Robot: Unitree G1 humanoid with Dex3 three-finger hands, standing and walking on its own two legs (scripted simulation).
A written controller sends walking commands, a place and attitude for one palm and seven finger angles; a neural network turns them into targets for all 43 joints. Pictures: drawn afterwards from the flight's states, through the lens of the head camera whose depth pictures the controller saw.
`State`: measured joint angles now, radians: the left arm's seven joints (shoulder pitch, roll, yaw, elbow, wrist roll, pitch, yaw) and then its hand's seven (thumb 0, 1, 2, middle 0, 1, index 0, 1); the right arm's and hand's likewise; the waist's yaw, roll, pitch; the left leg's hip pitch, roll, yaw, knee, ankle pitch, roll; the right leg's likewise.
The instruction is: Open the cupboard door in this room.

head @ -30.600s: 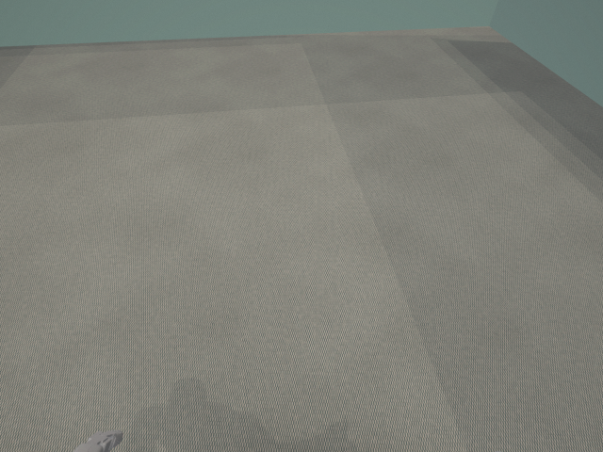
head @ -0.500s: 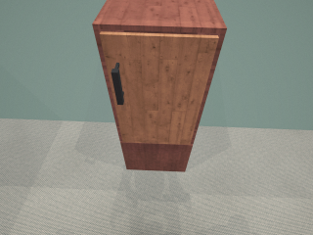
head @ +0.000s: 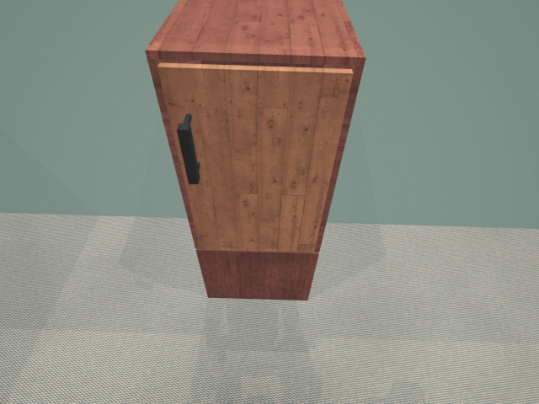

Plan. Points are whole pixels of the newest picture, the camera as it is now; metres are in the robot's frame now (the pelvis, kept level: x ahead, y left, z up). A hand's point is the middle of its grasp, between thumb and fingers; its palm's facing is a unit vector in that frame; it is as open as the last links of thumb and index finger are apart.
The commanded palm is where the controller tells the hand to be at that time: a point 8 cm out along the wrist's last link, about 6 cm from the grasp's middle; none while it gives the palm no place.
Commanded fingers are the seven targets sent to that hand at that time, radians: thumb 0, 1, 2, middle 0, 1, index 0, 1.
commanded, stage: look again from close up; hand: left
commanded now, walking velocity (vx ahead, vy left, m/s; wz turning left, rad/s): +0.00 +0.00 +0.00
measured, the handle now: (191, 149) +0.60 +0.20 +0.03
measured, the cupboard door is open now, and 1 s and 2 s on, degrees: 0 0 0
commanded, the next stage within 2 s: raise the hand with hooked fingers in 0.54 s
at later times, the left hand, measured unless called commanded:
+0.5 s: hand out of the picture +0.06 +0.19 -0.18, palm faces -0.01 -0.98 -0.22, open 7.4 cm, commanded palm none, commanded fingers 0.00 0.90 0.90 -0.20 -0.30 -0.20 -0.30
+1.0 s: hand (155, 353) +0.20 +0.18 -0.04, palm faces +0.00 -1.00 -0.02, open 8.2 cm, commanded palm +0.17 +0.26 -0.04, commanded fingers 0.00 0.46 0.71 -0.23 -0.58 -0.23 -0.58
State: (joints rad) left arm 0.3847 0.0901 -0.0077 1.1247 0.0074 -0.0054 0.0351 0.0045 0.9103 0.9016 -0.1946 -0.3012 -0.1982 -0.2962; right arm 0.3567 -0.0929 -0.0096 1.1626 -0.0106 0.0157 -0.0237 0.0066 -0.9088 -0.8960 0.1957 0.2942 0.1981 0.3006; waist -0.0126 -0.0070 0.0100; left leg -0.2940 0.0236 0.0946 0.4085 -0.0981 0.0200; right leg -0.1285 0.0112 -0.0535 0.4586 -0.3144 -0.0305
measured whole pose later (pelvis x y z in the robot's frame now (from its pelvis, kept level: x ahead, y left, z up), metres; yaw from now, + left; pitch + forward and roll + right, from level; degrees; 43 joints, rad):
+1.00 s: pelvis -0.01 -0.01 -0.07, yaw +0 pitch +10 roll +0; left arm 0.31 0.22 0.20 0.25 -0.27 -0.48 -0.36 0.00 0.68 0.80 -0.21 -0.45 -0.21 -0.44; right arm 0.14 -0.25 -0.05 0.58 0.02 -0.21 -0.02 0.01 -0.90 -0.90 0.20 0.29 0.20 0.30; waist 0.00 -0.02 -0.14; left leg -0.82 0.04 0.04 0.95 -0.30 0.00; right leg -0.64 0.02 -0.07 1.02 -0.56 -0.06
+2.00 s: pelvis -0.02 +0.04 -0.05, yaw +1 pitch +8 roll -4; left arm 0.07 0.39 0.33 0.24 -0.33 -0.20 -0.39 0.00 -0.44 0.33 -0.29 -1.17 -0.29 -1.16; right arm 0.23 -0.25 0.07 0.53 0.05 -0.19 -0.08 0.01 -0.90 -0.90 0.20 0.30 0.20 0.30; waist 0.01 0.03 -0.09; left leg -0.74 0.02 0.03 0.89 -0.29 0.08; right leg -0.51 0.01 -0.08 0.84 -0.47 0.01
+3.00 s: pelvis -0.01 +0.01 -0.04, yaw +1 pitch +8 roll -3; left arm -0.14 0.44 0.41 0.50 -0.36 -0.22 -0.49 -0.01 -0.50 0.30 -0.30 -1.20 -0.30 -1.20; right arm 0.27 -0.28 0.05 0.58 0.06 -0.18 -0.10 0.01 -0.90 -0.90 0.20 0.30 0.20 0.30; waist 0.01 0.04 -0.07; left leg -0.71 0.05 0.01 0.86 -0.29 0.03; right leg -0.49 0.04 -0.09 0.83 -0.48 -0.03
